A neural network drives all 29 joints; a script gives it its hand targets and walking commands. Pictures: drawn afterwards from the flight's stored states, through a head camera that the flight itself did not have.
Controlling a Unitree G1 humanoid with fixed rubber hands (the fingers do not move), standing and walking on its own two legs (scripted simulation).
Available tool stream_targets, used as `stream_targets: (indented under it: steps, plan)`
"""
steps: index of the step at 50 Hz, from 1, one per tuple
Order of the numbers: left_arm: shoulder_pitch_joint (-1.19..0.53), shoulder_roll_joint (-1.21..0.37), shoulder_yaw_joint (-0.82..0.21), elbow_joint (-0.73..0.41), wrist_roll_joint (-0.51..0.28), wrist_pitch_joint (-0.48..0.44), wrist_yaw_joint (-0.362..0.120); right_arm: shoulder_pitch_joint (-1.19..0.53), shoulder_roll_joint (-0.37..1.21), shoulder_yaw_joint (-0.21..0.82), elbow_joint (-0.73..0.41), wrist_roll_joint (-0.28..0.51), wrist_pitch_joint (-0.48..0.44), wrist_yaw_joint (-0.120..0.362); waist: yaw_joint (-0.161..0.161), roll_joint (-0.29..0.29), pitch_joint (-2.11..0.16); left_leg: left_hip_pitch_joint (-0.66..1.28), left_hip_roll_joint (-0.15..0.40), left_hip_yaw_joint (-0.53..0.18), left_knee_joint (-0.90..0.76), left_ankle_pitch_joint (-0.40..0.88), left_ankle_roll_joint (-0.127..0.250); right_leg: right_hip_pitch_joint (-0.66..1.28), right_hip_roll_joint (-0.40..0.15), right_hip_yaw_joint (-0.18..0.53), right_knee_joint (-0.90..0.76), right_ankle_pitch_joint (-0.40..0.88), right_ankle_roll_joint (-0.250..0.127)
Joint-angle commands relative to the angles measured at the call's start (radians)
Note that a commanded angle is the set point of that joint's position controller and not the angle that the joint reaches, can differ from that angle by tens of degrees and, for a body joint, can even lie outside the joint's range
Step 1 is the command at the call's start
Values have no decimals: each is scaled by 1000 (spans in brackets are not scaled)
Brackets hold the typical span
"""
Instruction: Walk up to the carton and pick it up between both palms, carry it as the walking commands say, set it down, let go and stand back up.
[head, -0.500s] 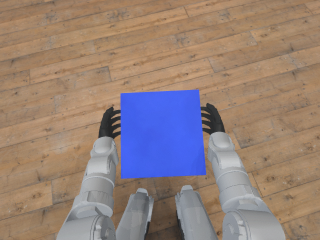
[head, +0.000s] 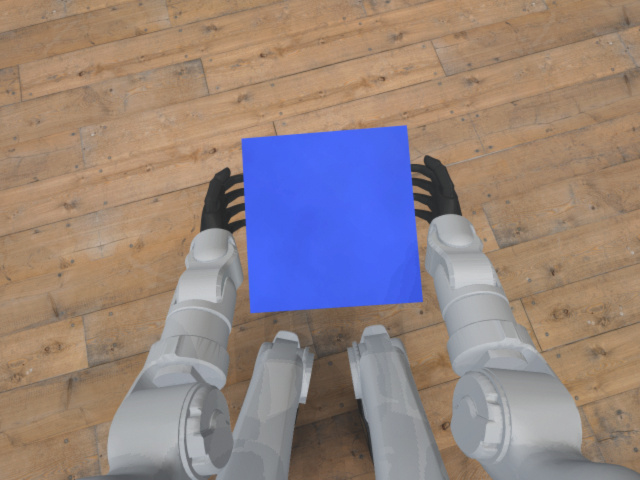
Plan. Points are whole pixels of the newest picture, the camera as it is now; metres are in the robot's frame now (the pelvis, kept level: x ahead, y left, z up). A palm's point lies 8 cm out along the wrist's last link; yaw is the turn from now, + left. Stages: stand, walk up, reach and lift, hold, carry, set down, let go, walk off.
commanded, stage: set down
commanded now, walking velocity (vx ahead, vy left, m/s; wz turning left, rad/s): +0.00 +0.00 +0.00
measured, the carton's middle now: (330, 230) +0.45 -0.01 -0.17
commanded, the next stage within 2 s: none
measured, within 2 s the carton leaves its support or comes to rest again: neither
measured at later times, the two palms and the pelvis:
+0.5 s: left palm (229, 232) +0.45 +0.15 -0.18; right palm (415, 210) +0.48 -0.14 -0.18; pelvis -0.02 +0.00 -0.07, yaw +1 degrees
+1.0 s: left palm (241, 232) +0.47 +0.15 -0.25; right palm (408, 210) +0.50 -0.14 -0.24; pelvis -0.02 +0.00 -0.11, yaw +2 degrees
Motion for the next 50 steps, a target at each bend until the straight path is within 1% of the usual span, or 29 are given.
stream_targets:
  steps: [1,12,22,32,43,50]
  plan:
    - [-582,-789,-393,-26,-55,-23,-190,-518,822,350,-12,62,-29,193,8,-28,-835,285,-53,93,-172,193,-17,557,50,-105,-132,232,-4]
    - [-712,-781,-366,-10,-76,-5,-198,-652,824,318,22,66,-11,197,19,-44,-864,178,-50,106,-76,182,-13,485,38,-100,-41,228,-12]
    - [-814,-775,-390,-44,-122,6,-201,-750,817,337,20,105,-3,193,18,-44,-925,132,-44,116,8,229,-18,436,28,-102,39,278,-14]
    - [-860,-749,-402,-57,-144,12,-200,-796,791,354,29,140,1,200,18,-38,-931,98,-38,125,80,266,-20,362,20,-109,107,306,-12]
    - [-952,-737,-437,-85,-185,17,-191,-887,759,389,19,194,-2,205,7,-29,-940,96,-33,132,140,275,-16,299,11,-120,162,297,-11]
    - [-986,-734,-430,-68,-186,21,-191,-912,750,383,48,202,2,218,0,-23,-905,73,-32,135,168,264,-13,256,4,-124,187,281,-16]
